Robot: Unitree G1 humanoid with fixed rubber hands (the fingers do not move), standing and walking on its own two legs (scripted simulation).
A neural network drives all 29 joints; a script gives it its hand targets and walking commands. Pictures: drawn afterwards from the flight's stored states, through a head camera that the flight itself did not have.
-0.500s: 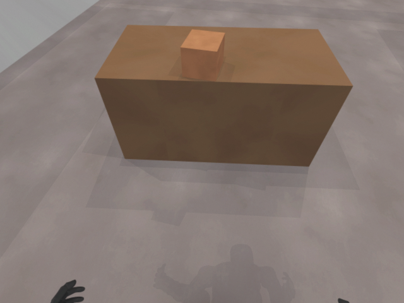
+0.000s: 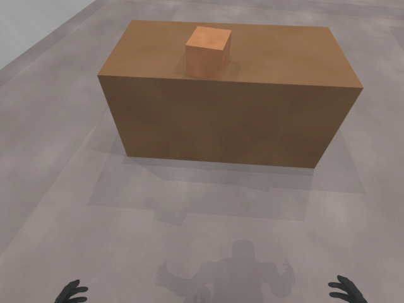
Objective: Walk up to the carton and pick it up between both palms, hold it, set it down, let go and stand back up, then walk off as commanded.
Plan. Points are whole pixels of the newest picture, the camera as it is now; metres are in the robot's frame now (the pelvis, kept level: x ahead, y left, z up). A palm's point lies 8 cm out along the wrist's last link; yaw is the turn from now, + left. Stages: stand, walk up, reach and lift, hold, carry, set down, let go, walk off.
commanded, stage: walk off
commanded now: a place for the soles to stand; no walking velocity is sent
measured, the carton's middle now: (209, 53) +1.15 -0.01 -0.10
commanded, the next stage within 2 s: stand in 0.18 s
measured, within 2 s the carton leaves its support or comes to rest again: neither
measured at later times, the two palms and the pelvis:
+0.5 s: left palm out of the picture +0.06 +0.30 -0.11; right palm out of the picture +0.07 -0.30 -0.10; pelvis -0.02 +0.00 +0.01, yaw -1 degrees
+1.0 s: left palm out of the picture +0.06 +0.29 -0.11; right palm out of the picture +0.06 -0.30 -0.11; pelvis -0.02 +0.00 +0.01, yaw +0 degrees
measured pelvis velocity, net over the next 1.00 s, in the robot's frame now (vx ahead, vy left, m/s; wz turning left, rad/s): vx -0.02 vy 0.00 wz -0.01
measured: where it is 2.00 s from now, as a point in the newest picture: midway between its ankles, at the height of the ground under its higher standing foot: outside the picture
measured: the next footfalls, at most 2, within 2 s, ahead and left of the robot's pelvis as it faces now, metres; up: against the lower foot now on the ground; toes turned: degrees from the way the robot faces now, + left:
none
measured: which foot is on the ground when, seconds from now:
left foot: down 0.00-1.00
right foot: down 0.00-1.00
